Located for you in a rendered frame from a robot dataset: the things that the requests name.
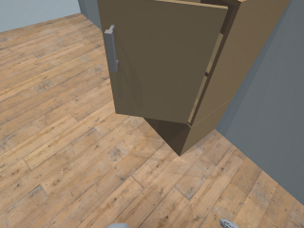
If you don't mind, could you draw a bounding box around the robot right hand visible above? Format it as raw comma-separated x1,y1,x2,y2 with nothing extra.
219,218,238,228

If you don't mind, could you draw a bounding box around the handle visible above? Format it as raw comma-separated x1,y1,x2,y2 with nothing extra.
104,25,119,73

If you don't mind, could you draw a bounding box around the cupboard door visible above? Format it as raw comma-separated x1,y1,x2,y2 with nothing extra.
97,0,228,124

